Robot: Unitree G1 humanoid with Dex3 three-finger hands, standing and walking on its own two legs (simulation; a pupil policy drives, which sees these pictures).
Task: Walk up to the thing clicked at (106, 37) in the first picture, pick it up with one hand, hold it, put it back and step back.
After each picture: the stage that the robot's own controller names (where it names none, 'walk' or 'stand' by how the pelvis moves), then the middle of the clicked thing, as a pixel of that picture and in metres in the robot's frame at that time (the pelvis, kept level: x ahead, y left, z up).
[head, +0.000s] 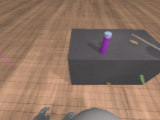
stand; (105, 44) +0.76 -0.12 -0.01
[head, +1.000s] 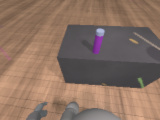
rise first; (97, 42) +0.69 -0.01 +0.02
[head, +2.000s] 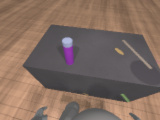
stand; (68, 52) +0.48 +0.22 +0.02
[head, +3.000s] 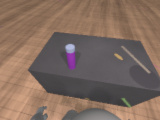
stand; (71, 58) +0.49 +0.19 -0.01
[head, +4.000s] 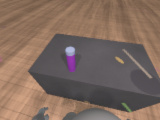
stand; (71, 60) +0.47 +0.19 -0.01
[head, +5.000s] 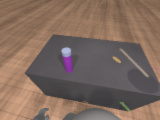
stand; (67, 61) +0.46 +0.21 -0.02
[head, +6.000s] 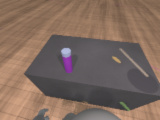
stand; (67, 61) +0.45 +0.21 -0.02
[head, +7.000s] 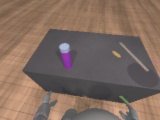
rise first; (66, 57) +0.46 +0.22 -0.01
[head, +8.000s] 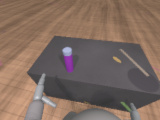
go down; (68, 61) +0.47 +0.23 -0.01
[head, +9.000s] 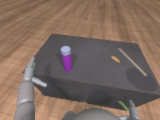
go down; (67, 60) +0.46 +0.22 +0.00
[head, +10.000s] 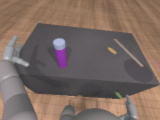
go down; (61, 55) +0.45 +0.21 +0.04
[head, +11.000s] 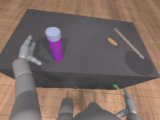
close in; (56, 47) +0.46 +0.22 +0.07
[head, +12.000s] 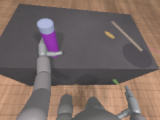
close; (51, 41) +0.48 +0.22 +0.09
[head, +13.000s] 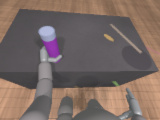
lift; (52, 48) +0.45 +0.22 +0.08
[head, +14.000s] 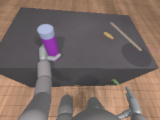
lift; (51, 46) +0.46 +0.22 +0.09
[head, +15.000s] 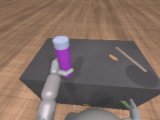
hold; (64, 59) +0.32 +0.16 +0.20
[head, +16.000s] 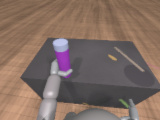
hold; (63, 61) +0.33 +0.17 +0.17
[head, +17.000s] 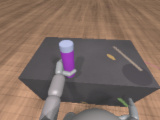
crouch; (68, 61) +0.34 +0.15 +0.15
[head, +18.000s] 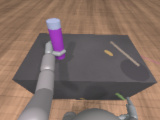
crouch; (57, 41) +0.46 +0.21 +0.19
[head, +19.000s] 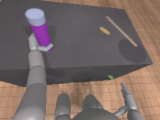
lower; (42, 35) +0.51 +0.24 +0.10
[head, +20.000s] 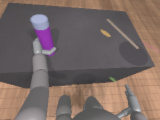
lower; (45, 39) +0.50 +0.23 +0.09
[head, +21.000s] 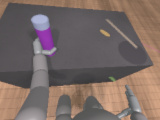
lower; (46, 39) +0.50 +0.23 +0.09
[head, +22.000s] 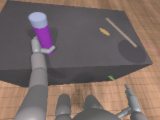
lower; (44, 37) +0.50 +0.23 +0.10
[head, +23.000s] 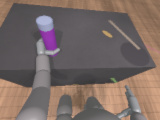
open; (49, 40) +0.49 +0.22 +0.09
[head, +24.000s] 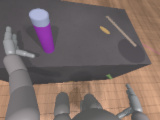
rise; (45, 36) +0.49 +0.23 +0.10
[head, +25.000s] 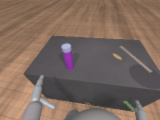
sink last; (68, 58) +0.48 +0.22 +0.04
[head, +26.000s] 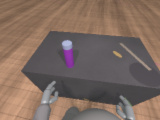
stand; (68, 55) +0.48 +0.21 +0.04
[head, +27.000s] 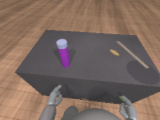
stand; (64, 55) +0.47 +0.23 +0.05
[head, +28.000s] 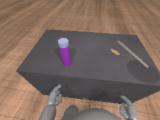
stand; (65, 54) +0.48 +0.22 +0.05
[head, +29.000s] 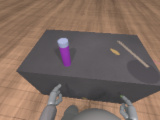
stand; (65, 53) +0.48 +0.23 +0.05
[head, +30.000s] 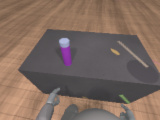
stand; (66, 53) +0.49 +0.22 +0.04
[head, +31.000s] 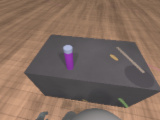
walk; (69, 58) +0.49 +0.21 -0.01
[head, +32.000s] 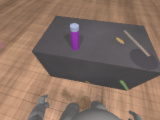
walk; (75, 38) +0.64 +0.18 +0.01
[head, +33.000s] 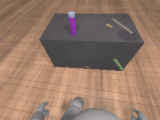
walk; (72, 24) +0.92 +0.29 +0.01
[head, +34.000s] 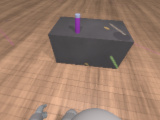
stand; (77, 24) +1.13 +0.26 +0.00
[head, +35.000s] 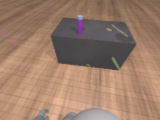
stand; (79, 25) +1.13 +0.22 -0.01
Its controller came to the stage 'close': yes
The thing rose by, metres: 0.20
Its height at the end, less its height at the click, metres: +0.00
